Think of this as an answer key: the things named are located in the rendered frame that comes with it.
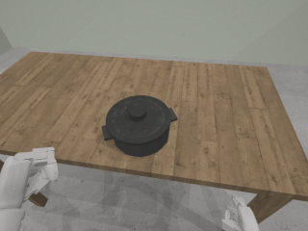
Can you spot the lid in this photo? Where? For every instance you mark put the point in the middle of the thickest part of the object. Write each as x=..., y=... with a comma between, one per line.
x=138, y=132

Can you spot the knob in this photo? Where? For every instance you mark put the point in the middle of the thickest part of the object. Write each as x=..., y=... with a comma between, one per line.
x=137, y=112

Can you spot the robot left forearm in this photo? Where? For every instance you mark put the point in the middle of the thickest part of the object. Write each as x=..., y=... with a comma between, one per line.
x=10, y=219

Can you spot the table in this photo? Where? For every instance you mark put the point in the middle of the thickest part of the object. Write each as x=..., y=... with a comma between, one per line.
x=232, y=130

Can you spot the pot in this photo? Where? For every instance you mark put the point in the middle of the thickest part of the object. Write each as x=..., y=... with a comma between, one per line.
x=140, y=150

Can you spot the left robot hand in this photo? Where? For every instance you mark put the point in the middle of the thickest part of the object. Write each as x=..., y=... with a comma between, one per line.
x=40, y=164

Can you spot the right robot hand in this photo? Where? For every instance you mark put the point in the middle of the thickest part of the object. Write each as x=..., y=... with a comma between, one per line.
x=241, y=220

